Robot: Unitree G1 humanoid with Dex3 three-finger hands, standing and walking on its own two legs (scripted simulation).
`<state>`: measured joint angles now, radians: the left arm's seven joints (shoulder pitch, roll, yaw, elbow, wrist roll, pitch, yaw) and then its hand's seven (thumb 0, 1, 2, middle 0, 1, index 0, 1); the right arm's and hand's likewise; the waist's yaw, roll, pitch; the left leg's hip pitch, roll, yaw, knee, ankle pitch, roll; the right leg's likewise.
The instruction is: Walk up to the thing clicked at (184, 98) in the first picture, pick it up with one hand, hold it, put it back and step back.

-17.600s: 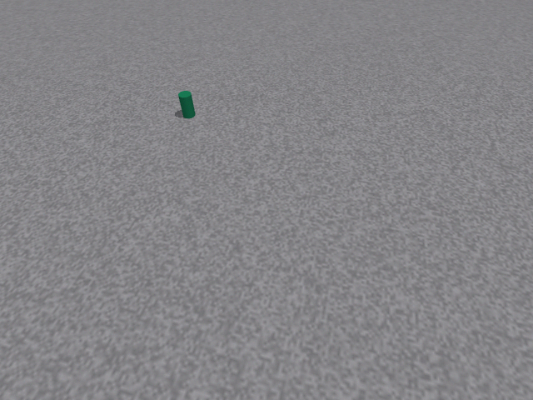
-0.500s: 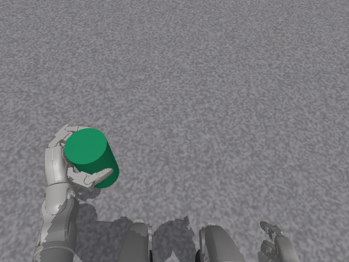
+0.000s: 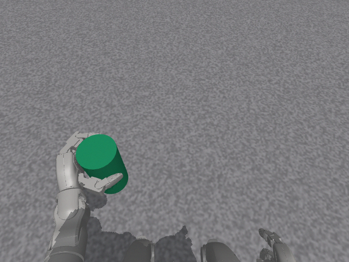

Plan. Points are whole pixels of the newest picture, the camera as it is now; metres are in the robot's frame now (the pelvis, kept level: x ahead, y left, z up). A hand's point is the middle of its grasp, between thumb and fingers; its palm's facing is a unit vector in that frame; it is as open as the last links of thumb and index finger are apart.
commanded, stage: lift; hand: left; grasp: from the side
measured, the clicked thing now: (105, 166) +0.33 +0.17 +0.00
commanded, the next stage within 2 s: hold in 0.40 s
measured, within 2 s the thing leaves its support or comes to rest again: neither
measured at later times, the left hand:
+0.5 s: hand (97, 156) +0.34 +0.18 +0.05, palm faces +0.25 -0.97 -0.05, open 11.3 cm
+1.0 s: hand (94, 154) +0.33 +0.18 +0.06, palm faces +0.24 -0.97 -0.05, open 11.2 cm
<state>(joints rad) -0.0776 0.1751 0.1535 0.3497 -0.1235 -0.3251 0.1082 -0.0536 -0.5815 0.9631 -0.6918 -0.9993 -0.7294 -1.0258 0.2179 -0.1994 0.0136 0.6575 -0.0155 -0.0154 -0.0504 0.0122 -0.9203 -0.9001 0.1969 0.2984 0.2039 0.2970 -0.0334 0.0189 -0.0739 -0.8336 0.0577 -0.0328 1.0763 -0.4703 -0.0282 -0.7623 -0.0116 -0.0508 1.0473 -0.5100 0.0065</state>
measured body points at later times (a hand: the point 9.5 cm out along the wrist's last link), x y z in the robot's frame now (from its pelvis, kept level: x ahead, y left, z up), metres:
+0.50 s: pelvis +0.01 +0.00 +0.02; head +0.07 +0.01 +0.47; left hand +0.32 +0.23 +0.05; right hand +0.13 -0.24 -0.09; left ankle +0.03 +0.13 -0.66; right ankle +0.00 -0.13 -0.66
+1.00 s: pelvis +0.01 +0.00 +0.03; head +0.06 +0.01 +0.48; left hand +0.31 +0.23 +0.07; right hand +0.14 -0.23 -0.08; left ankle +0.03 +0.13 -0.66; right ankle +0.00 -0.13 -0.66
